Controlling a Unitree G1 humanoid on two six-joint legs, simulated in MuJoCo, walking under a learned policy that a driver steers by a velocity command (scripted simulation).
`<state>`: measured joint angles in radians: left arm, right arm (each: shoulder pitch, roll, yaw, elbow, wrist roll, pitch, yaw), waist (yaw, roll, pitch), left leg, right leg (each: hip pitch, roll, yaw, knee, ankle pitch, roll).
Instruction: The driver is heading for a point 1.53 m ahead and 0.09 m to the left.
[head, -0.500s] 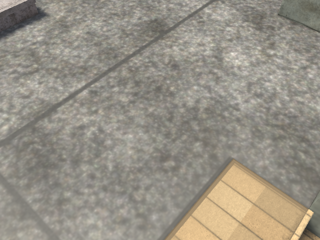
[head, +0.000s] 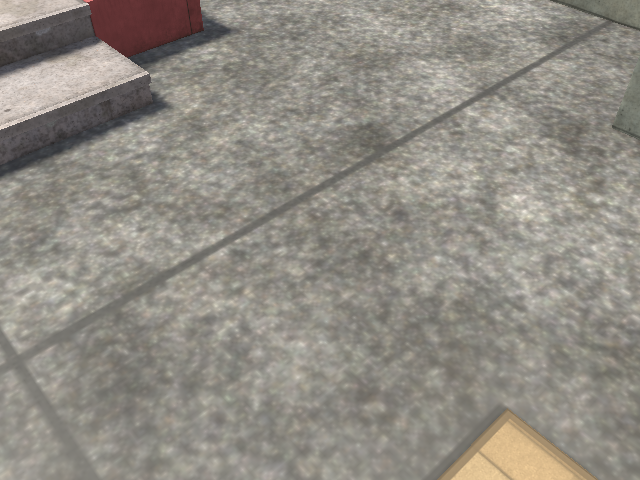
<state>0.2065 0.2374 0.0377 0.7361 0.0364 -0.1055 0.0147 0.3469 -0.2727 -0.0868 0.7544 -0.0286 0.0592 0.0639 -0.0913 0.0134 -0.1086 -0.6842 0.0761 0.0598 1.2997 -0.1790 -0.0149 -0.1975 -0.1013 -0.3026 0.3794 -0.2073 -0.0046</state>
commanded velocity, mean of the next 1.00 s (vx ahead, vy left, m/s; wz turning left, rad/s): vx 0.94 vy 0.00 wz -0.12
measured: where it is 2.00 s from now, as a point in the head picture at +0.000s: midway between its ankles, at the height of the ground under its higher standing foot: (302, 198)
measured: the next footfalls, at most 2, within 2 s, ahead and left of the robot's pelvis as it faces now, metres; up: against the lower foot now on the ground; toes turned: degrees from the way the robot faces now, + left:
left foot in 0.16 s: +0.06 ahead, +0.13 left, +0.00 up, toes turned +16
right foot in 0.64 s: +0.55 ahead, +0.15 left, +0.00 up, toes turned +6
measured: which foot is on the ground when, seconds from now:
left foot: up 0.00-0.14, down 0.16-0.64, up 0.66-1.00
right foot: down 0.00-0.16, up 0.18-0.62, down 0.64-1.00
